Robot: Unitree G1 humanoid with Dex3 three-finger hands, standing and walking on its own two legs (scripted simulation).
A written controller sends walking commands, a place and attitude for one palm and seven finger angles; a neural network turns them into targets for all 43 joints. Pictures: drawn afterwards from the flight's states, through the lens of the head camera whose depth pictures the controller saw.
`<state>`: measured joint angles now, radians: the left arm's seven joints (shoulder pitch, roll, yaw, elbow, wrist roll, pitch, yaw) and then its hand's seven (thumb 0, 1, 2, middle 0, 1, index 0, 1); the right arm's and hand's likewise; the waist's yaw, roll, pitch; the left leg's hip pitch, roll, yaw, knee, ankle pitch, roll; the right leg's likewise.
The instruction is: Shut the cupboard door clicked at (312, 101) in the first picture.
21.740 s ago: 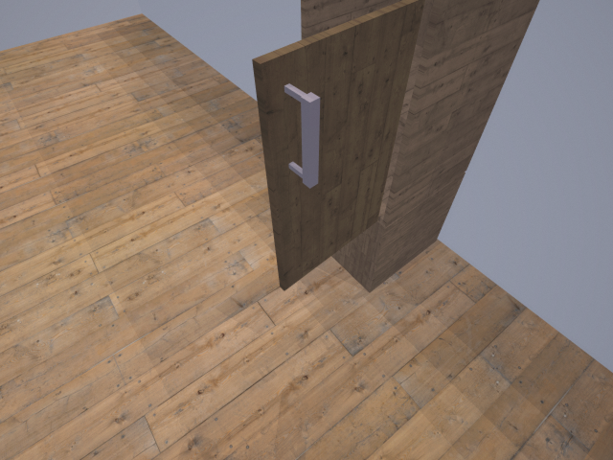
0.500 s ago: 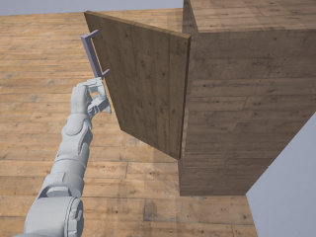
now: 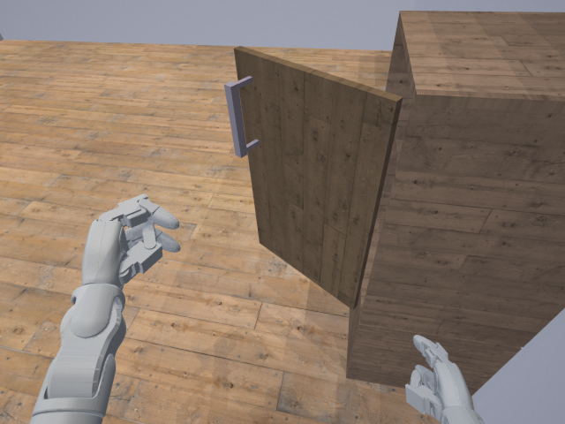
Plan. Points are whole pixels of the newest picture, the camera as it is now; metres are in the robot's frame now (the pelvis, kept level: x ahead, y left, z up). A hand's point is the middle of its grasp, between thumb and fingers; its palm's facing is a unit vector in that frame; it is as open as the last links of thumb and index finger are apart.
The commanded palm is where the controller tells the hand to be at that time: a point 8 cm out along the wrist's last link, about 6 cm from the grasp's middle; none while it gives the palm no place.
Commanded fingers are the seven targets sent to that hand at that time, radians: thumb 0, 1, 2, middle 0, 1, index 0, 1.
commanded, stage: draw the hand back to the body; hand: left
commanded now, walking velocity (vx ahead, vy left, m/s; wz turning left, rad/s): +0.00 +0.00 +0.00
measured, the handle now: (243, 118) +0.67 +0.16 +0.12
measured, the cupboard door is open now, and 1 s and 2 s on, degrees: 58 58 58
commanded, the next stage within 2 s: step back with the hand held close in 0.78 s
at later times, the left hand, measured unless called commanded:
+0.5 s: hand (53, 299) +0.20 +0.28 +0.16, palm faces +0.46 -0.77 -0.43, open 6.8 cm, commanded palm +0.16 +0.31 +0.17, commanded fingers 0.00 0.90 0.90 -0.20 -0.30 -0.20 -0.30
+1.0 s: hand (58, 293) +0.20 +0.27 +0.16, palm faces +0.45 -0.79 -0.43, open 7.4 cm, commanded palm +0.15 +0.31 +0.17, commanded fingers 0.00 0.90 0.90 -0.20 -0.30 -0.20 -0.30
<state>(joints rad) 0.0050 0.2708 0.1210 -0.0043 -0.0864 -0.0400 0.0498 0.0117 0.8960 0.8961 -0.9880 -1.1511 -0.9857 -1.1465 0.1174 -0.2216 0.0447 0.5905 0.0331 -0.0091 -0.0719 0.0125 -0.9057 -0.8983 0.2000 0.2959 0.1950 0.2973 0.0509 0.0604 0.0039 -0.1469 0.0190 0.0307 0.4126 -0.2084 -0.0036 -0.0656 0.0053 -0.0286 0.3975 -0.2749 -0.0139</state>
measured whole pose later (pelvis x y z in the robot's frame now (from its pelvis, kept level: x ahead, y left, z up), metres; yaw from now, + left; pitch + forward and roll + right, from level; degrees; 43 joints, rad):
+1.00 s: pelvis +0.01 +0.01 +0.00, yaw +0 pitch -2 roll -1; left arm 0.47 0.35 0.37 -0.36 -0.08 -0.10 0.10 0.01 0.89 0.90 -0.21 -0.30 -0.21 -0.30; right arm 0.19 -0.23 0.01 0.62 0.01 -0.02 -0.07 0.02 -0.90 -0.90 0.20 0.30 0.20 0.30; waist 0.05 0.09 -0.02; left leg -0.18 0.03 0.03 0.46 -0.24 0.00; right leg -0.07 0.02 -0.03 0.37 -0.27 -0.01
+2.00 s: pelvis -0.13 +0.04 -0.02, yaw +0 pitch +2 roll -4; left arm 0.53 0.46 0.49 -0.51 -0.06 -0.29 0.14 0.01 0.89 0.90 -0.21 -0.30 -0.21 -0.30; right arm 0.21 -0.19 0.00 0.61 0.00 -0.10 -0.06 0.02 -0.90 -0.90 0.20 0.30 0.20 0.30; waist 0.00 0.02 -0.04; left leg -0.55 0.05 0.07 0.56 -0.07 0.06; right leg -0.23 0.07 0.02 0.56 -0.38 -0.01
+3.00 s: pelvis -0.30 +0.18 -0.01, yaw -3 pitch -1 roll -1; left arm 0.51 0.43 0.44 -0.52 -0.06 -0.14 0.16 0.01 0.89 0.90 -0.21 -0.30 -0.21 -0.30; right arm 0.26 -0.15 0.02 0.65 -0.01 -0.07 -0.06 0.02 -0.90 -0.90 0.20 0.30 0.20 0.30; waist -0.02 -0.05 0.00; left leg -0.26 0.06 0.05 0.59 -0.30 0.00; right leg -0.40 0.03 -0.05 0.88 -0.40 0.00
